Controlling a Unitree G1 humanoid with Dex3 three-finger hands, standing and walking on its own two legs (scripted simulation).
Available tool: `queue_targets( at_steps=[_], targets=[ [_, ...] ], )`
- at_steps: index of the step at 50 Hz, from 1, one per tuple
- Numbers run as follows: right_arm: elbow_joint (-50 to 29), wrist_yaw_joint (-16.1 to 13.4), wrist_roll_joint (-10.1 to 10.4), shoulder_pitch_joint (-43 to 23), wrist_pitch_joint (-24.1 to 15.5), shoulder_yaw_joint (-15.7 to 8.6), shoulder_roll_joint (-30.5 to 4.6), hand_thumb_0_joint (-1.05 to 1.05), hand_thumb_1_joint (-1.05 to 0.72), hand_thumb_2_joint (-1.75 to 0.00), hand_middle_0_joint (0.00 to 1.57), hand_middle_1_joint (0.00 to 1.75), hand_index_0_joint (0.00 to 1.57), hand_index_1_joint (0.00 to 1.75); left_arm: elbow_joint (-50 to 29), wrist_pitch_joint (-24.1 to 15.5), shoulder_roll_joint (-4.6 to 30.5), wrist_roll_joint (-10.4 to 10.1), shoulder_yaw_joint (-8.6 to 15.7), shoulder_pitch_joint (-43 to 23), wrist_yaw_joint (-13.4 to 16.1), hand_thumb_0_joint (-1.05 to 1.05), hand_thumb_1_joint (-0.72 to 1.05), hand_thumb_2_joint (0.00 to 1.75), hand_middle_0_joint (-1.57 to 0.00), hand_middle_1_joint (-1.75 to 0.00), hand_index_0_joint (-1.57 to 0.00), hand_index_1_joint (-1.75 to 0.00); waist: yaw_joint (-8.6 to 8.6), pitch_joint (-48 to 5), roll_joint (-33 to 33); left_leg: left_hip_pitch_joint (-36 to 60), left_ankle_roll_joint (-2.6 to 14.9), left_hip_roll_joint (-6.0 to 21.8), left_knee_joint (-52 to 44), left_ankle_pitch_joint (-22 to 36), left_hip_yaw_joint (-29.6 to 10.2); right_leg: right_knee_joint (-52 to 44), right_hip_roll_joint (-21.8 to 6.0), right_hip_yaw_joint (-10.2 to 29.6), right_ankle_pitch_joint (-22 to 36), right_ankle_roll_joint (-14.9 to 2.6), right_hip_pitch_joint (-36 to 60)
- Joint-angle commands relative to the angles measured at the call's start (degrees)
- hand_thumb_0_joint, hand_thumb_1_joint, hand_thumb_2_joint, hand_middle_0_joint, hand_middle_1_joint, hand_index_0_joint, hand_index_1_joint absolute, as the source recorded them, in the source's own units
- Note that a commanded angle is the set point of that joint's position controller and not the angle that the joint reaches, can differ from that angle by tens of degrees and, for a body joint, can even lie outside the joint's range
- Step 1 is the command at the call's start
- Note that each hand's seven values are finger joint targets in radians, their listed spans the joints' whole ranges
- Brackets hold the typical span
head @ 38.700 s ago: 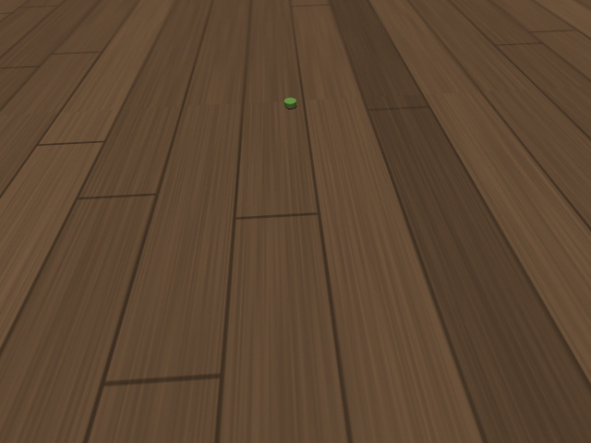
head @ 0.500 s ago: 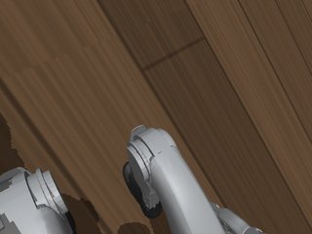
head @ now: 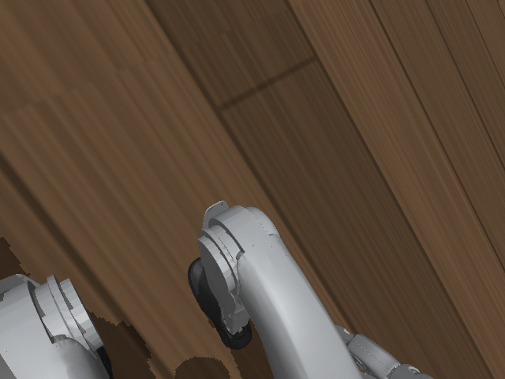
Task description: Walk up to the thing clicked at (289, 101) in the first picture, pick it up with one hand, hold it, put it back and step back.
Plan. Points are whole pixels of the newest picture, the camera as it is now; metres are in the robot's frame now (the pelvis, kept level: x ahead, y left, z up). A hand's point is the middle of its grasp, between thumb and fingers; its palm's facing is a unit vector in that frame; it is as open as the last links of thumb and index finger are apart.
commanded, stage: open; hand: left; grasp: from above
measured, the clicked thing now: out of the picture +0.45 +0.30 -0.30
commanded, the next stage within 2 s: withdraw in 0.56 s
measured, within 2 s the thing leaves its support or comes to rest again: neither
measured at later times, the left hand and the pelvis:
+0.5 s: hand out of the picture +0.44 +0.30 -0.26, palm faces -0.45 -0.16 -0.88, open 14.4 cm; pelvis +0.00 +0.00 +0.00, yaw +0 degrees
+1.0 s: hand out of the picture +0.46 +0.31 -0.20, palm faces -0.27 -0.13 -0.95, open 14.2 cm; pelvis +0.01 +0.00 +0.01, yaw +1 degrees
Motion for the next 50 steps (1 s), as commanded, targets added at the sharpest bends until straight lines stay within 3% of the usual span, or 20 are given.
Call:
queue_targets(
  at_steps=[1,6,7,11,15,19,23,25,30,32,35,36,40,41,42,43,44,46,48,50],
  targets=[
    [0.5,-0.1,0.7,10.2,-0.4,-5.2,-18.9,0.00,-0.90,-0.90,0.20,0.30,0.20,0.30,-5.7,0.1,7.8,-0.5,-0.7,-13.2,1.7,0.00,-0.37,0.84,-0.27,-0.79,-0.25,-0.82,-3.36,-34.7,31.1,27.0,0.86,2.4,-14.4,11.7,5.9,-11.5,1.2,-6.4,17.4,-4.60,20.8],
    [0.7,0.0,0.6,10.9,-0.2,-5.2,-19.0,0.00,-0.90,-0.90,0.20,0.30,0.20,0.30,-5.9,0.4,8.3,-1.0,0.8,-11.8,1.9,0.00,-0.46,0.92,-0.19,-0.85,-0.16,-0.88,-2.34,-36.3,32.1,27.7,0.75,2.4,-14.9,13.6,5.8,-11.6,1.3,-6.6,18.6,-4.70,22.2],
    [0.4,0.3,0.5,10.5,-0.4,-4.8,-18.3,0.00,-0.90,-0.90,0.20,0.30,0.20,0.30,-5.7,0.5,7.4,-0.6,-0.7,-12.3,1.4,0.00,-0.48,0.94,-0.18,-0.86,-0.14,-0.90,-3.29,-35.1,31.6,27.0,0.89,2.4,-14.2,13.0,6.1,-11.4,1.4,-6.4,18.5,-4.62,21.7],
    [0.8,0.1,0.8,11.6,-0.1,-5.2,-19.3,0.00,-0.90,-0.90,0.20,0.30,0.20,0.30,-7.0,0.5,8.6,-1.9,0.7,-12.1,1.1,0.00,-0.55,0.99,-0.12,-0.91,-0.08,-0.95,-2.67,-36.8,31.6,27.6,1.05,2.3,-14.5,14.6,6.0,-12.1,1.4,-6.5,19.5,-4.57,23.0],
    [-0.1,-0.2,1.1,11.2,0.0,-5.1,-19.2,0.00,-0.90,-0.90,0.20,0.30,0.20,0.30,-6.4,0.0,7.8,-1.7,-0.9,-13.2,0.3,0.00,-0.60,1.03,-0.08,-0.96,-0.04,-1.00,-3.86,-34.2,29.7,25.0,1.43,2.2,-14.3,10.5,6.2,-13.0,1.2,-6.3,16.1,-4.53,21.1],
    [0.0,-0.8,1.0,11.3,0.4,-4.9,-19.1,0.00,-0.89,-0.90,0.20,0.30,0.20,0.30,-7.1,-0.7,8.4,-1.9,-0.2,-12.6,0.3,0.00,-0.61,1.04,-0.07,-0.97,-0.03,-1.01,-3.13,-35.3,30.1,26.6,1.21,2.3,-14.9,11.1,5.9,-12.8,1.4,-6.4,16.4,-4.60,22.2],
    [-0.5,-0.8,0.7,11.0,0.3,-4.7,-19.3,0.00,-0.89,-0.90,0.20,0.30,0.20,0.30,-6.2,-1.2,7.5,-1.1,-1.3,-13.2,0.6,0.00,-0.60,1.04,-0.06,-0.97,-0.02,-1.01,-4.27,-33.8,29.9,26.1,1.16,2.3,-15.0,9.8,5.5,-12.8,1.2,-6.9,15.4,-4.62,20.7],
    [-0.6,-1.2,0.8,10.6,0.8,-4.7,-19.3,0.00,-0.89,-0.90,0.20,0.30,0.20,0.30,-6.5,-1.4,9.3,-0.9,-0.5,-13.0,1.0,0.00,-0.59,1.04,-0.06,-0.98,-0.02,-1.02,-3.39,-34.1,29.8,25.3,1.20,2.3,-15.0,9.0,6.0,-13.5,1.5,-6.1,14.7,-4.68,21.5],
    [-0.6,-1.2,0.5,10.2,0.9,-4.5,-19.4,0.00,-0.89,-0.90,0.20,0.30,0.20,0.30,-5.9,-0.8,8.3,-0.3,-0.2,-12.2,2.2,0.00,-0.59,1.03,-0.06,-0.98,-0.02,-1.02,-3.55,-34.6,31.0,27.4,0.70,2.6,-15.6,11.7,5.5,-12.5,1.5,-6.7,17.3,-4.73,21.7],
    [-0.5,-1.1,0.5,10.3,1.0,-4.7,-19.5,0.00,-0.89,-0.90,0.20,0.30,0.20,0.30,-7.1,-0.7,9.9,-0.1,0.7,-13.4,2.6,0.00,-0.58,1.03,-0.06,-0.98,-0.02,-1.02,-3.07,-35.1,31.9,27.0,0.81,2.5,-15.2,12.2,5.9,-12.5,1.5,-6.3,17.6,-4.75,21.7],
    [-0.1,-0.8,0.2,10.4,0.7,-4.7,-19.0,0.00,-0.90,-0.90,0.20,0.30,0.20,0.30,-5.9,0.2,7.9,-0.4,-0.3,-12.3,2.3,0.00,-0.55,0.99,-0.06,-1.01,-0.07,-1.00,-3.77,-34.0,32.3,27.6,0.61,2.6,-15.5,12.1,5.5,-12.3,1.4,-6.7,17.4,-4.68,20.5],
    [-1.2,-0.8,0.3,9.8,0.7,-5.2,-20.1,0.00,-0.90,-0.90,0.20,0.30,0.20,0.30,-8.1,0.1,9.7,-0.3,0.8,-13.6,2.6,0.00,-0.55,0.99,-0.06,-1.01,-0.07,-1.00,-3.34,-34.1,32.5,27.4,0.71,2.6,-15.7,11.0,5.4,-12.5,1.5,-6.6,16.5,-4.72,20.2],
    [-0.7,-0.2,0.6,10.9,0.5,-6.4,-18.9,0.00,-0.90,-0.90,0.20,0.30,0.20,0.30,-12.8,1.3,9.1,-1.1,1.9,-13.0,2.1,0.00,-0.54,0.99,-0.06,-1.00,-0.06,-0.99,-1.06,-39.2,36.2,31.0,0.25,2.4,-16.4,14.1,6.2,-11.8,1.2,-6.2,18.6,-4.99,22.4],
    [-0.4,-0.1,0.8,10.8,0.8,-7.0,-18.5,0.00,-0.90,-0.90,0.20,0.30,0.20,0.30,-15.5,1.5,8.8,-1.7,2.8,-12.5,2.0,0.00,-0.55,0.99,-0.06,-1.00,-0.06,-0.99,0.38,-42.7,38.6,33.1,-0.13,2.6,-17.0,15.9,6.2,-11.7,1.3,-6.0,19.9,-5.24,23.8],
    [-0.4,0.3,1.0,10.4,0.6,-7.5,-18.0,0.00,-0.90,-0.90,0.20,0.30,0.20,0.30,-17.6,1.9,7.2,-1.7,1.7,-13.2,1.4,0.00,-0.56,0.99,-0.06,-0.99,-0.06,-0.99,0.35,-44.3,39.9,35.1,-0.27,2.6,-16.7,16.3,5.9,-10.7,1.0,-6.4,20.2,-5.25,21.7],
    [-0.4,0.5,1.3,10.7,0.8,-8.3,-18.1,0.00,-0.90,-0.90,0.20,0.30,0.20,0.30,-21.6,2.2,6.8,-2.4,2.1,-13.4,1.0,0.00,-0.55,0.99,-0.06,-1.00,-0.06,-1.00,1.19,-47.5,42.1,36.7,-0.51,2.5,-17.9,16.9,6.0,-10.9,1.0,-6.4,20.3,-5.52,21.8],
    [-0.5,0.7,2.1,10.4,1.2,-9.4,-18.2,0.00,-0.90,-0.90,0.20,0.30,0.20,0.30,-26.1,2.7,7.3,-2.7,3.1,-13.0,0.6,0.00,-0.56,1.00,-0.06,-0.99,-0.06,-1.00,3.10,-50.6,44.9,38.5,-0.78,2.3,-18.8,17.8,6.1,-10.5,0.5,-6.2,20.4,-5.80,20.8],
    [-0.1,1.3,3.1,10.5,2.1,-11.0,-16.8,0.00,-0.90,-0.90,0.20,0.30,0.20,0.30,-26.8,4.4,3.4,-3.5,1.6,-8.6,-1.2,0.00,-0.56,1.00,-0.06,-0.99,-0.06,-1.00,4.32,-51.1,45.0,37.7,-0.68,2.2,-19.2,17.4,7.1,-10.8,0.6,-5.3,19.7,-6.11,19.2],
    [0.1,1.5,4.8,11.1,3.7,-13.0,-15.8,0.00,-0.90,-0.90,0.20,0.30,0.20,0.30,-33.9,6.2,1.6,-4.1,2.2,-7.0,-2.6,0.00,-0.53,0.99,-0.06,-0.99,-0.06,-0.99,7.03,-54.6,45.5,36.5,-0.25,1.5,-19.4,19.3,8.9,-11.7,0.6,-3.9,21.3,-6.23,19.6],
    [0.2,1.7,6.4,11.3,5.1,-14.6,-15.1,0.00,-0.90,-0.90,0.20,0.30,0.20,0.30,-32.7,8.7,-3.6,-5.7,0.4,-2.9,-4.7,0.00,-0.54,1.00,-0.06,-0.99,-0.06,-1.00,7.81,-54.2,40.6,32.9,0.62,1.3,-19.6,17.7,10.0,-13.2,1.0,-2.6,20.3,-6.18,19.0]
  ],
)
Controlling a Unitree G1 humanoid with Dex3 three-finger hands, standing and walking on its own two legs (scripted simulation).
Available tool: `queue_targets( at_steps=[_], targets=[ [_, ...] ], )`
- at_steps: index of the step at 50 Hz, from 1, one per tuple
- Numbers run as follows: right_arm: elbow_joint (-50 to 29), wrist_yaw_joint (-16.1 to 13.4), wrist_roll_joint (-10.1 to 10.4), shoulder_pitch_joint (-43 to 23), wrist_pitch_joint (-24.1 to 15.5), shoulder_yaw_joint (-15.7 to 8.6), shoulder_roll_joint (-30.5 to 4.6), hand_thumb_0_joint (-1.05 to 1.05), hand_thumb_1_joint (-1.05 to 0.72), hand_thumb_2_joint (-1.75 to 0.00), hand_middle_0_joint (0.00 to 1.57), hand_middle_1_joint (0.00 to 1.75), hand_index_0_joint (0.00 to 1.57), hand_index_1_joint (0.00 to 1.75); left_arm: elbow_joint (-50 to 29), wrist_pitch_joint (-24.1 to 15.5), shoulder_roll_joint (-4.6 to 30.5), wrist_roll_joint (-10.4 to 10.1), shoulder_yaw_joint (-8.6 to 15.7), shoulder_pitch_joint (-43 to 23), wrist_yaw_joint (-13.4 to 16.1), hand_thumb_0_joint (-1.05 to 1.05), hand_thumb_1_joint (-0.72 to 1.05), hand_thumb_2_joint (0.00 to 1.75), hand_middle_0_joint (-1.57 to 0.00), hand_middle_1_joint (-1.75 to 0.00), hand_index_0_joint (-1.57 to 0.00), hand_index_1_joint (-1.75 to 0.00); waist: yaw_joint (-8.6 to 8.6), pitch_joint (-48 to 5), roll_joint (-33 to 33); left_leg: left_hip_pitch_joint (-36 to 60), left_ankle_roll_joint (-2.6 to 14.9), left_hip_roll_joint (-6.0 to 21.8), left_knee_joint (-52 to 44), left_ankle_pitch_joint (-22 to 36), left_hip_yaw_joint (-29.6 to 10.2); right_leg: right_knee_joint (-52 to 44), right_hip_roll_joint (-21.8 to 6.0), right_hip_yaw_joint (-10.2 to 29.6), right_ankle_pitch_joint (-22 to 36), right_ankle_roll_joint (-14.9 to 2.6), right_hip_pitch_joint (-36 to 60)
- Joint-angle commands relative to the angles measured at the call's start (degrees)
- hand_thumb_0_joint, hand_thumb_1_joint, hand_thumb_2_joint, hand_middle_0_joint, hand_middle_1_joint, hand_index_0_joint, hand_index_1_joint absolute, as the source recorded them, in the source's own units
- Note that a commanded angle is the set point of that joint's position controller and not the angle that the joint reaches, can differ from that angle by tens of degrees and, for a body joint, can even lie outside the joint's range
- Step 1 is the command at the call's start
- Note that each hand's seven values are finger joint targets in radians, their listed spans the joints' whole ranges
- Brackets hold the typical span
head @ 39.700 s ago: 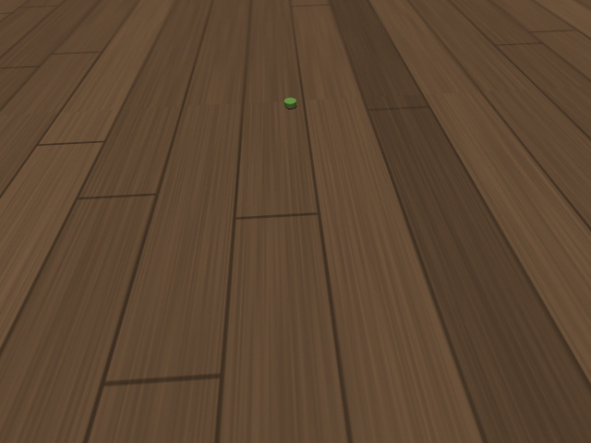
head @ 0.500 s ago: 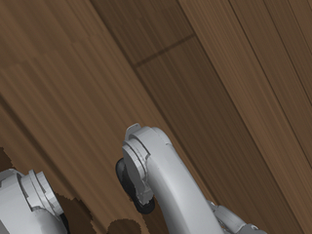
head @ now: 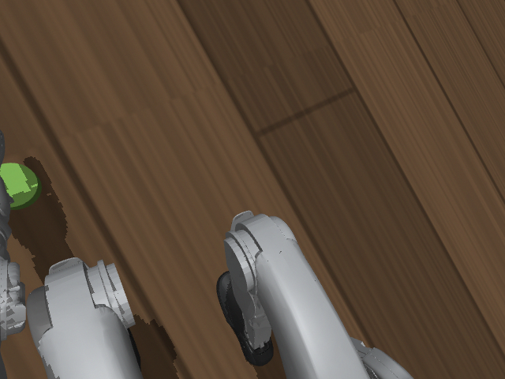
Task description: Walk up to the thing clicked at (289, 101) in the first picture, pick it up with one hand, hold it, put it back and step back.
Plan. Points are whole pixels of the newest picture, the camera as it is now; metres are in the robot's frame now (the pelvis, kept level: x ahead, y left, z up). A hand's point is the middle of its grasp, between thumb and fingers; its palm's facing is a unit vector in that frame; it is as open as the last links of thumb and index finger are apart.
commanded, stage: withdraw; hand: left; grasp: from above
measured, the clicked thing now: (13, 186) +0.45 +0.30 -0.31
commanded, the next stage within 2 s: home in 0.54 s
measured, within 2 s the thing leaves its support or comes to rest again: neither
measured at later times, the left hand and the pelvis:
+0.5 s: hand out of the picture +0.43 +0.29 -0.16, palm faces -0.49 -0.12 -0.86, open 13.9 cm; pelvis -0.02 -0.01 +0.01, yaw +6 degrees
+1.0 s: hand out of the picture +0.40 +0.30 -0.05, palm faces -0.31 -0.39 -0.87, open 10.5 cm; pelvis +0.00 -0.01 +0.07, yaw +8 degrees
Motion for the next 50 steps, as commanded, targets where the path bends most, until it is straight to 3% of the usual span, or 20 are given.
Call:
queue_targets(
  at_steps=[1,3,6,8,13,16,21,25,29,31,33,34,35,36,39,41,43,44,47,50],
  targets=[
    [-0.4,0.0,4.1,8.5,2.3,-9.2,-15.8,0.00,-0.90,-0.90,0.20,0.30,0.20,0.30,-11.6,4.3,3.3,-3.4,-2.4,-11.9,-1.5,0.00,-0.53,1.00,-0.06,-1.00,-0.06,-1.00,2.33,-43.2,31.6,30.1,1.80,1.4,-16.8,16.2,8.9,-13.0,2.1,-2.5,20.1,-4.66,20.0],
    [-0.2,-0.7,5.1,9.8,4.0,-10.3,-15.3,0.00,-0.89,-0.90,0.20,0.30,0.20,0.30,-12.7,6.3,3.3,-4.4,-2.6,-12.2,-4.2,0.00,-0.52,1.00,-0.06,-1.00,-0.06,-1.00,2.41,-42.1,24.6,25.6,2.89,1.0,-17.1,14.3,9.5,-15.3,2.3,-0.9,18.1,-4.28,22.2],
    [0.2,-1.8,5.7,9.9,6.0,-12.1,-14.3,0.00,-0.89,-0.90,0.20,0.30,0.20,0.30,-11.8,6.8,-1.5,-7.3,-6.3,-16.3,-9.9,0.00,-0.52,1.01,-0.06,-1.01,-0.06,-1.02,0.29,-38.0,16.7,22.1,3.47,0.6,-19.1,9.7,8.9,-18.6,2.1,1.2,11.4,-4.27,22.3],
    [0.2,-3.2,5.8,11.1,6.9,-12.4,-14.4,0.00,-0.89,-0.90,0.20,0.30,0.20,0.30,-10.5,6.2,-3.0,-8.2,-7.3,-18.9,-13.7,0.00,-0.52,1.01,-0.07,-1.01,-0.06,-1.02,-1.03,-36.2,11.7,20.9,3.78,0.0,-19.6,7.5,8.5,-20.0,1.5,1.2,8.3,-4.28,22.1],
    [-0.9,-7.4,5.9,10.2,8.9,-11.5,-13.8,0.00,-0.89,-0.90,0.20,0.30,0.20,0.30,-7.4,2.3,-1.5,-4.9,-8.8,-22.0,-19.4,0.00,-0.51,1.01,-0.07,-1.02,-0.07,-1.03,-0.01,-32.8,8.3,19.3,3.22,-1.1,-19.4,4.5,9.4,-21.5,0.9,2.8,1.5,-5.37,21.9],
    [-1.8,-9.4,5.8,9.5,9.8,-10.4,-13.3,0.00,-0.89,-0.90,0.20,0.30,0.20,0.30,-4.9,0.0,1.6,-2.2,-7.6,-22.7,-19.3,0.00,-0.51,1.01,-0.07,-1.03,-0.07,-1.03,1.65,-32.2,9.7,19.4,2.84,-1.8,-19.7,3.4,10.1,-20.5,0.3,3.1,-0.2,-5.85,20.5],
    [-2.7,-11.4,5.1,9.1,10.0,-8.2,-13.1,0.00,-0.89,-0.90,0.20,0.30,0.20,0.30,-1.2,-3.6,5.7,2.7,-5.5,-25.6,-15.2,0.00,-0.50,1.00,-0.07,-1.01,-0.07,-1.01,1.26,-34.1,13.7,21.8,3.09,-2.0,-18.8,4.2,10.2,-16.8,-0.3,1.8,3.6,-5.57,16.6],
    [-2.0,-12.1,4.0,10.1,9.8,-7.3,-13.1,0.00,-0.89,-0.90,0.20,0.30,0.20,0.30,-2.0,-5.4,11.0,4.7,-1.6,-29.3,-9.6,0.00,-0.50,0.99,-0.07,-1.00,-0.08,-0.99,1.96,-41.2,21.5,27.2,2.57,-1.4,-17.3,9.5,10.7,-13.7,-0.3,1.7,9.2,-5.33,18.3],
    [-2.0,-12.0,3.2,11.3,9.1,-8.3,-13.4,0.00,-0.90,-0.90,0.20,0.30,0.20,0.30,-8.6,-4.4,10.3,5.6,-0.2,-30.1,-5.7,0.00,-0.51,0.98,-0.07,-0.99,-0.08,-0.98,1.56,-46.6,30.7,35.1,1.67,-0.8,-18.0,13.0,10.8,-11.5,-0.9,-0.3,13.4,-5.77,15.9],
    [-1.8,-11.7,3.3,11.4,9.0,-9.7,-14.0,0.00,-0.90,-0.90,0.20,0.30,0.20,0.30,-14.1,-3.4,10.3,4.5,0.8,-28.9,-5.0,0.00,-0.52,0.98,-0.07,-0.98,-0.08,-0.97,2.20,-50.7,32.9,37.3,1.59,-0.8,-18.1,14.5,11.4,-11.5,-1.4,-0.8,15.4,-5.65,16.2],
    [-1.6,-11.1,3.8,11.7,9.2,-10.9,-13.9,0.00,-0.89,-0.89,0.20,0.30,0.20,0.30,-17.8,-1.6,8.9,2.3,1.0,-25.4,-5.4,0.00,-0.36,0.95,-0.23,-0.82,-0.21,-0.81,3.93,-55.4,34.4,40.1,1.40,-0.7,-19.3,16.5,11.6,-11.6,-1.7,-0.9,17.0,-5.75,17.3],
    [-1.6,-10.9,4.2,11.9,9.3,-11.5,-13.9,0.00,-0.90,-0.90,0.20,0.30,0.20,0.30,-18.8,-0.6,8.7,0.9,1.1,-24.1,-5.8,0.00,-0.43,0.90,-0.15,-0.90,-0.16,-0.89,4.77,-56.8,34.3,41.6,1.44,-0.6,-20.0,17.1,11.6,-12.1,-1.6,-1.0,17.2,-5.80,17.3],
    [-1.0,-10.7,4.4,12.9,9.6,-11.5,-13.2,0.00,-0.89,-0.89,0.20,0.30,0.20,0.30,-18.3,0.4,7.8,0.2,0.2,-24.2,-6.4,0.00,-0.35,0.95,-0.23,-0.82,-0.20,-0.81,4.08,-57.1,33.8,41.2,1.67,-0.4,-20.2,17.2,11.5,-12.6,-1.3,-0.6,17.6,-5.66,18.7],
    [-0.4,-10.6,4.5,13.1,9.8,-11.9,-12.7,0.00,-0.89,-0.90,0.20,0.30,0.20,0.30,-15.0,1.6,4.6,-1.1,-1.1,-22.5,-7.3,0.00,-0.27,0.96,-0.23,-0.74,-0.21,-0.73,3.64,-54.7,30.1,39.6,2.08,-0.4,-20.1,16.1,11.6,-13.8,-1.1,-0.5,17.0,-5.47,18.6],
    [-0.1,-10.5,5.2,14.2,10.5,-12.9,-12.1,0.00,-0.89,-0.90,0.20,0.30,0.20,0.30,-14.7,4.1,3.6,-6.0,-0.9,-18.6,-10.5,0.00,-0.03,0.97,-0.23,-0.67,-0.21,-0.68,4.55,-51.0,23.9,33.9,2.81,-0.7,-21.2,14.4,12.3,-16.9,-0.7,0.7,15.6,-5.16,22.6],
    [-0.5,-10.5,6.3,14.8,11.0,-13.9,-11.4,0.00,-0.89,-0.90,0.20,0.30,0.20,0.30,-20.2,5.1,3.1,-9.2,-0.5,-15.5,-13.3,0.00,0.13,0.99,-0.23,-0.63,-0.21,-0.64,7.67,-55.3,23.7,36.7,2.87,-0.9,-23.5,15.6,12.9,-19.2,-0.8,1.9,16.0,-5.05,27.4],
    [-1.4,-10.5,7.5,14.2,11.4,-14.9,-11.2,0.00,-0.89,-0.90,0.20,0.30,0.20,0.30,-23.5,6.2,-0.7,-13.0,-1.8,-9.5,-16.7,0.00,0.29,0.95,-0.22,-0.54,-0.21,-0.55,8.90,-54.4,20.9,37.3,3.02,-1.2,-26.1,14.5,13.1,-21.6,-1.0,2.1,14.4,-5.31,28.3],
    [-2.2,-10.7,8.4,14.0,11.8,-15.5,-11.2,0.00,-0.89,-0.90,0.20,0.30,0.20,0.30,-27.0,6.3,-0.6,-15.1,-1.2,-6.5,-18.2,0.00,0.37,0.92,-0.21,-0.49,-0.20,-0.50,9.89,-53.8,20.1,36.5,3.15,-1.4,-27.3,14.4,13.5,-23.0,-1.2,2.6,14.4,-5.32,30.0],
    [-3.7,-11.3,9.9,12.1,12.7,-16.3,-10.7,0.00,-0.90,-0.90,0.20,0.30,0.20,0.30,-32.2,7.1,-3.4,-20.9,-0.5,2.2,-23.0,0.00,0.57,0.96,-0.22,-0.46,-0.21,-0.47,10.17,-48.8,10.0,32.3,4.40,-1.6,-28.9,13.8,13.9,-27.4,-1.3,3.7,15.4,-4.66,34.5],
    [-6.3,-12.2,11.1,10.1,13.2,-16.7,-9.9,0.00,-0.90,-0.90,0.20,0.30,0.20,0.30,-40.8,7.4,-5.7,-25.7,-0.4,9.7,-26.6,0.00,0.72,0.94,-0.21,-0.39,-0.21,-0.39,11.29,-46.4,6.1,32.5,4.73,-1.7,-32.0,12.6,13.9,-31.8,-1.8,4.9,14.3,-4.41,37.7]
  ],
)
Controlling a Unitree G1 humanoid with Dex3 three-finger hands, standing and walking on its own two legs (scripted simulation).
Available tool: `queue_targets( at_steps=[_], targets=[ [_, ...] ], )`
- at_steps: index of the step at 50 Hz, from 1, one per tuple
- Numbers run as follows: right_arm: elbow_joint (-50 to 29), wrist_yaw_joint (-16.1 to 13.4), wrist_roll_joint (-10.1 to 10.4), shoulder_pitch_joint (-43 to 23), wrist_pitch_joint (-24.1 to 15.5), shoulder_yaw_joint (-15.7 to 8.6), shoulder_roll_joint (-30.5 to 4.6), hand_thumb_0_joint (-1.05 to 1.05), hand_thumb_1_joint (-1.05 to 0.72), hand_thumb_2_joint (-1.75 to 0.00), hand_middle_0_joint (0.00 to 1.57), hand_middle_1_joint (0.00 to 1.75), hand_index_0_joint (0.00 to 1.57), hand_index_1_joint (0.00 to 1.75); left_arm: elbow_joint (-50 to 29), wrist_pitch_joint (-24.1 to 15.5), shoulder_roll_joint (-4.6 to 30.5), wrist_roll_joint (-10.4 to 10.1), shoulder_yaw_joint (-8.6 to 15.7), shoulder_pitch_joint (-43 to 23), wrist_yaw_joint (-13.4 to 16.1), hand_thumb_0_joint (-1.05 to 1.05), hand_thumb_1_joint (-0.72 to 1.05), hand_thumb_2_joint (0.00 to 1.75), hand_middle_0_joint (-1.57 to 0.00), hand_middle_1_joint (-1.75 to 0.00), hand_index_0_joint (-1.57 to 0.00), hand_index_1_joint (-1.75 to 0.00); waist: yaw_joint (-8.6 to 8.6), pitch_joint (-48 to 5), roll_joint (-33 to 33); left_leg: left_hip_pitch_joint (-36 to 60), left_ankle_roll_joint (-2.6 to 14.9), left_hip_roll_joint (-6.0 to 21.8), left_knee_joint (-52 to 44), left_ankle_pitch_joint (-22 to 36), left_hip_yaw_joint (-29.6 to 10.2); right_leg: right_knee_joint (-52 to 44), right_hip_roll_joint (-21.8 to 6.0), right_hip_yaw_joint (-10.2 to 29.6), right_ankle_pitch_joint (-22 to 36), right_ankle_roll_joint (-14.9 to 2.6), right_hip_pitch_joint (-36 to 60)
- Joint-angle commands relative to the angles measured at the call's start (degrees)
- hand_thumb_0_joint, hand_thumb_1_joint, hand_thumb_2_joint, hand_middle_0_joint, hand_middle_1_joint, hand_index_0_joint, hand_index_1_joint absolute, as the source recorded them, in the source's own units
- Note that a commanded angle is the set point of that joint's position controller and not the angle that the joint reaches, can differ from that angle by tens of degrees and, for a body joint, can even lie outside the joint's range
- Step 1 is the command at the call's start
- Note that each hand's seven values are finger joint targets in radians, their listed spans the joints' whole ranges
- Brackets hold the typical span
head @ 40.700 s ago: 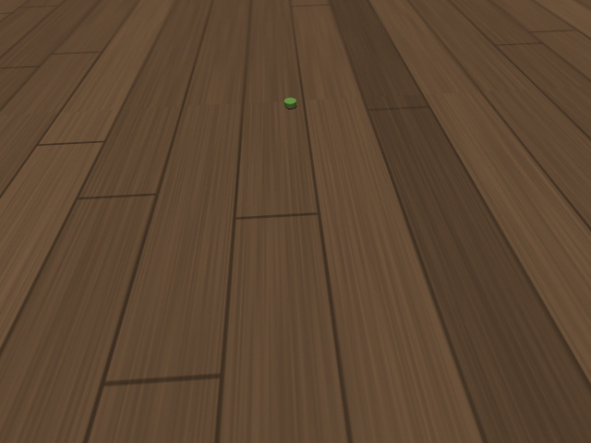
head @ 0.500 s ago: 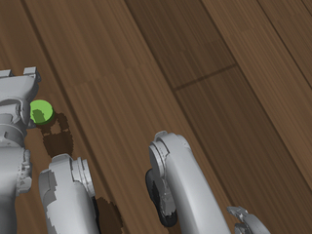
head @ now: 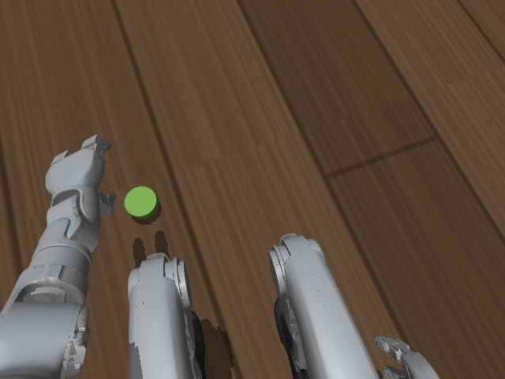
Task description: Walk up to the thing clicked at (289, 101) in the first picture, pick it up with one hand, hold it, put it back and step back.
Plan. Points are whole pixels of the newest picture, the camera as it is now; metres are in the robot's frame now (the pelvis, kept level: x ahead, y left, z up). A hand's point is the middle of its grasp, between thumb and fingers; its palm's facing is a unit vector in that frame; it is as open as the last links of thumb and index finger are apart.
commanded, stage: home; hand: left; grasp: from above
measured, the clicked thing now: (142, 202) +0.49 +0.24 -0.38
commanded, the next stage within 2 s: none
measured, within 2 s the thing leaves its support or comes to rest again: neither
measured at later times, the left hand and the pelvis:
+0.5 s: hand (28, 304) +0.26 +0.22 +0.09, palm faces -0.03 -0.91 -0.41, open 7.4 cm; pelvis +0.01 +0.00 +0.19, yaw +5 degrees
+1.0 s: hand out of the picture +0.23 +0.21 +0.27, palm faces +0.20 -0.96 -0.20, open 7.4 cm; pelvis +0.09 +0.01 +0.32, yaw +8 degrees
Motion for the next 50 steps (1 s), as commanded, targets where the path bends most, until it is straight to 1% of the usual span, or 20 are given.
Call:
queue_targets(
  at_steps=[1,2,5,8,9,10,12,13,15,18,21,22,25,30,33,35,41,43,49,50],
  targets=[
    [-6.2,-1.9,2.1,8.0,-0.3,-5.9,-12.3,0.00,-0.90,-0.90,0.20,0.30,0.20,0.30,-20.4,0.5,9.2,-7.8,2.5,-1.5,-3.6,0.00,0.80,0.92,-0.20,-0.34,-0.20,-0.34,1.75,-35.1,-2.0,23.9,3.46,-1.5,-17.7,9.7,5.2,-23.1,0.4,-1.6,13.9,-3.65,30.6],
    [-7.1,-2.2,2.3,7.2,-0.3,-6.1,-12.0,0.00,-0.90,-0.90,0.20,0.30,0.20,0.30,-23.9,0.7,8.8,-9.4,2.5,-0.2,-4.3,0.00,0.88,0.91,-0.20,-0.31,-0.20,-0.31,2.16,-35.4,-1.8,25.5,3.34,-1.5,-19.1,9.1,5.2,-24.4,0.3,-1.5,13.0,-3.72,31.9],
    [-9.3,-3.4,3.1,4.6,-0.8,-6.9,-11.4,0.00,-0.90,-0.90,0.20,0.30,0.20,0.30,-34.2,1.1,6.9,-14.4,3.3,4.9,-4.6,0.00,0.90,0.90,-0.20,-0.30,-0.20,-0.30,3.24,-35.1,0.2,31.7,2.63,-1.6,-24.1,5.6,4.5,-28.4,-0.2,-1.2,8.3,-4.21,32.8],
    [-9.8,-4.9,3.9,2.6,-1.7,-7.0,-10.7,0.00,-0.90,-0.90,0.20,0.30,0.20,0.30,-40.2,2.2,4.4,-17.5,3.0,9.7,-3.8,0.00,0.90,0.90,-0.20,-0.30,-0.20,-0.30,3.08,-32.7,2.8,38.7,2.08,-1.3,-30.4,1.7,2.9,-31.6,-0.6,-1.0,5.6,-4.26,32.2],
    [-9.9,-5.7,4.1,1.7,-2.1,-6.9,-10.7,0.00,-0.90,-0.90,0.20,0.30,0.20,0.30,-42.4,2.7,4.6,-18.6,3.3,10.6,-3.5,0.00,0.90,0.90,-0.20,-0.30,-0.20,-0.30,3.53,-33.1,4.0,41.8,1.80,-1.2,-32.6,0.4,2.2,-32.3,-0.6,-0.9,4.8,-4.28,32.5],
    [-10.0,-6.2,4.3,1.3,-2.6,-6.8,-10.6,0.00,-0.90,-0.90,0.20,0.30,0.20,0.30,-44.2,3.3,3.4,-19.9,2.5,11.9,-3.4,0.00,0.90,0.90,-0.20,-0.30,-0.20,-0.30,3.11,-31.8,5.4,44.0,1.64,-1.1,-35.2,-1.3,1.4,-33.4,-0.9,-0.8,4.2,-4.08,32.7],
    [-9.8,-7.3,4.7,-0.6,-3.7,-6.4,-10.2,0.00,-0.90,-0.90,0.20,0.30,0.20,0.30,-45.1,4.6,2.1,-23.0,2.1,16.3,-3.1,0.00,0.90,0.90,-0.20,-0.30,-0.20,-0.30,3.55,-28.6,5.9,47.8,1.43,-0.6,-40.1,-4.9,-0.5,-35.0,-1.0,-0.9,2.8,-3.65,33.4],
    [-9.7,-7.6,4.8,-1.0,-4.4,-6.4,-9.9,0.00,-0.90,-0.90,0.20,0.30,0.20,0.30,-46.5,5.1,0.7,-24.5,1.0,17.6,-3.2,0.00,0.90,0.90,-0.20,-0.30,-0.20,-0.30,3.22,-27.6,7.0,49.1,1.40,-0.5,-41.9,-5.4,-0.5,-36.2,-1.0,-0.8,3.0,-3.46,34.3],
    [-10.0,-8.5,5.1,-1.9,-5.4,-6.1,-9.7,0.00,-0.90,-0.90,0.20,0.30,0.20,0.30,-49.0,6.4,0.2,-27.7,1.5,20.6,-3.1,0.00,0.90,0.90,-0.20,-0.30,-0.20,-0.30,3.37,-27.4,6.7,52.8,1.28,-0.7,-44.8,-5.5,-1.2,-38.6,-1.0,-0.6,3.0,-3.39,36.7],
    [-10.0,-9.5,5.3,-2.8,-7.0,-5.3,-9.0,0.00,-0.90,-0.90,0.20,0.30,0.20,0.30,-51.0,8.5,-2.2,-32.5,0.3,25.6,-3.3,0.00,0.90,0.90,-0.20,-0.30,-0.20,-0.30,2.37,-24.2,6.1,56.7,1.31,-0.9,-47.8,-3.0,-0.6,-42.9,-1.4,-0.2,4.6,-3.21,40.4],
    [-11.0,-10.4,5.5,-2.9,-8.3,-4.5,-8.0,0.00,-0.90,-0.90,0.20,0.30,0.20,0.30,-52.1,10.1,-2.5,-37.8,2.7,32.8,-3.4,0.00,0.90,0.90,-0.20,-0.30,-0.20,-0.30,3.26,-21.9,3.9,60.3,1.47,-1.1,-51.0,0.1,0.5,-47.8,-1.6,0.5,6.0,-3.19,46.4],
    [-11.2,-10.7,5.4,-3.1,-8.6,-4.2,-7.7,0.00,-0.90,-0.90,0.20,0.30,0.20,0.30,-53.4,10.5,-3.4,-39.3,2.3,33.9,-3.5,0.00,0.90,0.90,-0.20,-0.30,-0.20,-0.30,2.85,-21.5,3.9,61.5,1.51,-1.2,-52.3,1.1,0.5,-49.2,-1.7,0.5,6.6,-3.16,47.9],
    [-12.2,-11.7,5.6,-2.5,-9.4,-3.6,-6.8,0.00,-0.90,-0.90,0.20,0.30,0.20,0.30,-55.4,11.9,-4.1,-42.2,3.9,39.4,-3.4,0.00,0.90,0.90,-0.20,-0.30,-0.20,-0.30,3.70,-19.7,2.9,65.7,1.50,-1.2,-56.3,4.4,0.4,-53.4,-1.8,0.4,8.9,-3.10,53.8],
    [-13.8,-13.6,5.9,-0.7,-10.5,-2.4,-5.3,0.00,-0.90,-0.90,0.20,0.30,0.20,0.30,-60.0,14.7,-7.3,-46.5,5.5,47.7,-3.9,0.00,0.90,0.90,-0.20,-0.30,-0.20,-0.30,3.72,-17.5,1.4,72.1,1.57,-1.3,-62.1,11.3,1.4,-60.8,-1.9,0.5,14.2,-2.98,64.0],
    [-14.6,-14.9,5.9,0.7,-11.3,-2.1,-5.0,0.00,-0.90,-0.90,0.20,0.30,0.20,0.30,-63.0,16.4,-8.4,-48.6,6.6,53.3,-4.5,0.00,0.90,0.90,-0.20,-0.30,-0.20,-0.30,4.32,-16.3,0.7,76.4,1.44,-1.5,-65.0,16.7,2.2,-64.6,-1.9,0.5,18.6,-2.87,69.8],
    [-14.8,-15.7,5.7,1.9,-11.8,-2.1,-4.5,0.00,-0.90,-0.90,0.20,0.30,0.20,0.30,-65.5,17.1,-9.3,-49.5,6.5,56.5,-4.9,0.00,0.90,0.90,-0.20,-0.30,-0.20,-0.30,4.00,-15.4,1.0,79.2,1.39,-1.6,-66.7,20.3,3.0,-67.3,-1.9,0.5,21.9,-2.67,73.4],
    [-16.3,-17.2,4.9,4.4,-13.4,-2.2,-3.9,0.00,-0.90,-0.90,0.20,0.30,0.20,0.30,-72.6,18.9,-10.7,-50.5,6.0,65.3,-6.0,0.00,0.90,0.90,-0.20,-0.30,-0.20,-0.30,4.60,-12.7,1.3,87.4,1.11,-1.7,-72.2,28.5,3.5,-73.0,-1.8,-0.1,29.1,-2.45,80.8],
    [-17.1,-17.6,4.7,4.5,-14.0,-2.1,-3.7,0.00,-0.90,-0.90,0.20,0.30,0.20,0.30,-74.5,19.3,-10.5,-50.3,6.0,68.2,-6.2,0.00,0.90,0.90,-0.20,-0.30,-0.20,-0.30,5.10,-11.1,-0.3,88.3,1.33,-1.8,-73.1,29.9,3.3,-74.5,-1.9,-0.3,30.9,-2.19,82.6],
    [-17.9,-17.7,4.0,4.4,-15.3,-2.9,-4.2,0.00,-0.90,-0.90,0.20,0.30,0.20,0.30,-75.8,19.7,-11.0,-49.8,5.4,71.8,-8.0,0.00,0.90,0.90,-0.20,-0.30,-0.20,-0.30,5.35,-5.0,-0.6,89.5,1.26,-1.8,-76.6,28.1,3.4,-77.3,-1.6,-1.3,28.1,-2.07,83.3],
    [-18.1,-17.7,3.9,4.2,-15.6,-2.8,-4.5,0.00,-0.90,-0.90,0.20,0.30,0.20,0.30,-75.4,19.9,-11.4,-49.6,5.0,71.8,-8.3,0.00,0.90,0.90,-0.20,-0.30,-0.20,-0.30,4.77,-4.5,-1.7,90.0,1.32,-1.7,-77.0,27.6,3.5,-77.3,-1.5,-1.5,27.5,-2.12,83.2]
  ],
)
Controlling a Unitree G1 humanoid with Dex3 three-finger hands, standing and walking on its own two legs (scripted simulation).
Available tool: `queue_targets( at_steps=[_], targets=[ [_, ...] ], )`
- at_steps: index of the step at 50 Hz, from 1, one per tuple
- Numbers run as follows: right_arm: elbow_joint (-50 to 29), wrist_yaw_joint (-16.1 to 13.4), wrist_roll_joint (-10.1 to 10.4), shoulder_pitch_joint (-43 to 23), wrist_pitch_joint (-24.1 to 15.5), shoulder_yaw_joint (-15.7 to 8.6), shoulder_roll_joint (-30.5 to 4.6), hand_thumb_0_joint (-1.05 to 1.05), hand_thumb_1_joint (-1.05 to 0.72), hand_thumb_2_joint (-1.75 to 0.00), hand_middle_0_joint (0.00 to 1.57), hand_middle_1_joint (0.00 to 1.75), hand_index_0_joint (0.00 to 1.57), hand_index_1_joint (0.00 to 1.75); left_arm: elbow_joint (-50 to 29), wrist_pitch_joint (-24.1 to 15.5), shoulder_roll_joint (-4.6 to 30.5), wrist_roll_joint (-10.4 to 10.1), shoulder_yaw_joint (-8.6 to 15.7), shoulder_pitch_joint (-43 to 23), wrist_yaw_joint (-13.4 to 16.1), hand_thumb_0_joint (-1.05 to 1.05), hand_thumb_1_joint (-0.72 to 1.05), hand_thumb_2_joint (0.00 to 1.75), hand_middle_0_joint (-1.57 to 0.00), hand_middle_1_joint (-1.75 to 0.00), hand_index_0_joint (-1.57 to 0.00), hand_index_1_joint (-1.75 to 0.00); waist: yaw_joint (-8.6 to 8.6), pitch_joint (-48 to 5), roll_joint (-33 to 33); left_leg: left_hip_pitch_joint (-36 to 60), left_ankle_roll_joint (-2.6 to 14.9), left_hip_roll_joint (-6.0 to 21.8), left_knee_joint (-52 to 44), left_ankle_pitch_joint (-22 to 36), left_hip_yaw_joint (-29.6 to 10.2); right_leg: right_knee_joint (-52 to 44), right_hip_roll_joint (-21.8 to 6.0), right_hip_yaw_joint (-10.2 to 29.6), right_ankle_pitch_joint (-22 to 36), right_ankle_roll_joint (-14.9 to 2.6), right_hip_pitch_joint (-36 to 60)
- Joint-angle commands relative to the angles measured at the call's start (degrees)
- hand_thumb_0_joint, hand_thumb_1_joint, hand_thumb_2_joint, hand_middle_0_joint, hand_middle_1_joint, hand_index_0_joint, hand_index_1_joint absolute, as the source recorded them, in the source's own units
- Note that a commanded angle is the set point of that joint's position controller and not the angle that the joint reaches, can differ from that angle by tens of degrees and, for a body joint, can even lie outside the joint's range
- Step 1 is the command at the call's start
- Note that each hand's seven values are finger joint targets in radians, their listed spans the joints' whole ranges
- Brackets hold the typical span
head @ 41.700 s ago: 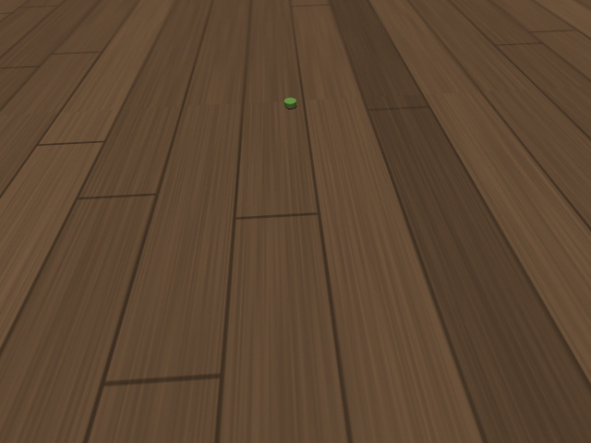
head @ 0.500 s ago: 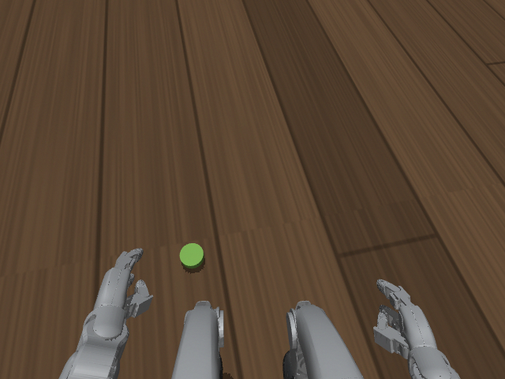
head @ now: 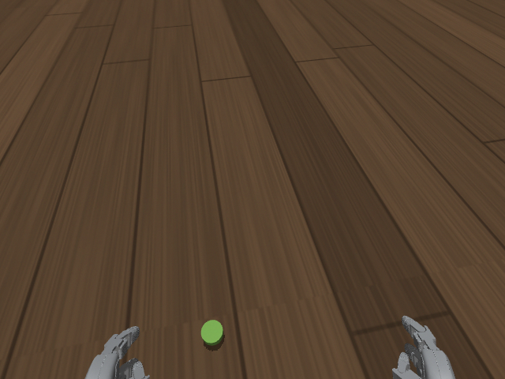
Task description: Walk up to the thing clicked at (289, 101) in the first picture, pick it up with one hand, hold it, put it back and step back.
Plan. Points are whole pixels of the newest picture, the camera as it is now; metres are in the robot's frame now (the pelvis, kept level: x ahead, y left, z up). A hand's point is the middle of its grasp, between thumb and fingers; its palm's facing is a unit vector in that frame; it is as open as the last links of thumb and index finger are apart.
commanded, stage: home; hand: left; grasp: from above
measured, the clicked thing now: (212, 332) +0.44 +0.17 -0.70
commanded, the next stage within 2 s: stand in 2.00 s
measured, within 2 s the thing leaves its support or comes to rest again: neither
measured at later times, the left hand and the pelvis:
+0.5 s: hand out of the picture +0.15 +0.18 -0.05, palm faces +0.05 -0.98 -0.20, open 7.4 cm; pelvis -0.01 +0.00 +0.00, yaw +0 degrees
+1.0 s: hand out of the picture +0.15 +0.18 -0.05, palm faces +0.04 -0.98 -0.19, open 7.4 cm; pelvis -0.01 +0.00 +0.00, yaw +0 degrees
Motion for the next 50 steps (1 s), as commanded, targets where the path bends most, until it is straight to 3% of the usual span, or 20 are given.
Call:
queue_targets(
  at_steps=[1,5,15,21,25,42,50],
  targets=[
    [-9.2,-0.5,-0.4,-3.4,-4.2,-2.7,-6.8,0.00,-0.90,-0.90,0.20,0.30,0.20,0.30,-10.3,-2.1,5.1,0.7,2.4,0.1,-0.9,0.00,0.90,0.90,-0.20,-0.30,-0.20,-0.30,0.36,-2.8,-0.7,9.9,1.01,-1.1,-9.5,16.8,1.1,-8.6,1.0,-2.4,15.7,-0.97,2.6],
    [-9.4,-0.4,-0.7,-4.2,-5.2,-2.5,-7.1,0.00,-0.90,-0.90,0.20,0.30,0.20,0.30,-9.1,-2.1,5.3,1.0,2.6,-1.9,-1.4,0.00,0.90,0.90,-0.20,-0.30,-0.20,-0.30,0.39,0.5,-2.3,8.8,1.27,-1.3,-9.9,12.8,1.6,-9.7,0.5,-2.1,12.5,-0.52,1.9],
    [-9.2,0.0,-1.1,-4.8,-6.1,-2.7,-7.2,0.00,-0.90,-0.90,0.20,0.30,0.20,0.30,-11.5,-2.7,6.1,1.7,2.9,-2.4,-1.4,0.00,0.90,0.90,-0.20,-0.30,-0.20,-0.30,1.03,-2.6,1.5,10.2,0.84,-1.4,-10.2,12.4,1.4,-8.7,0.5,-1.9,12.1,-0.81,2.9],
    [-9.4,-0.1,-1.0,-5.6,-6.2,-2.4,-7.4,0.00,-0.90,-0.90,0.20,0.30,0.20,0.30,-11.0,-2.7,5.9,1.6,2.7,-2.9,-1.4,0.00,0.90,0.90,-0.20,-0.30,-0.20,-0.30,0.94,-1.4,1.1,9.5,0.85,-0.9,-11.6,8.4,0.5,-8.7,0.8,-2.3,8.5,-0.82,1.6],
    [-9.1,-0.2,-1.0,-5.5,-6.4,-2.4,-7.3,0.00,-0.90,-0.90,0.20,0.30,0.20,0.30,-10.3,-2.5,5.6,1.2,2.7,-1.5,-1.4,0.00,0.90,0.90,-0.20,-0.30,-0.20,-0.30,1.58,-1.2,0.0,9.1,0.81,-0.9,-11.3,9.5,0.5,-8.5,0.8,-2.4,9.1,-0.84,1.7],
    [-8.6,-0.4,-1.0,-5.2,-6.8,-2.5,-7.2,0.00,-0.90,-0.90,0.20,0.30,0.20,0.30,-10.4,-2.7,6.0,1.4,3.0,-2.3,-1.5,0.00,0.90,0.90,-0.20,-0.30,-0.20,-0.30,1.62,-1.0,-0.7,8.3,0.89,-1.0,-10.2,8.6,1.4,-9.1,0.5,-1.6,8.4,-0.65,1.7],
    [-8.3,-0.3,-1.1,-5.1,-6.8,-2.7,-7.5,0.00,-0.90,-0.90,0.20,0.30,0.20,0.30,-10.7,-2.5,6.4,1.3,2.9,-2.5,-1.7,0.00,0.90,0.90,-0.20,-0.30,-0.20,-0.30,1.33,-1.6,0.8,9.6,0.82,-0.8,-10.0,12.0,1.3,-8.4,0.7,-1.7,11.3,-0.72,2.1]
  ],
)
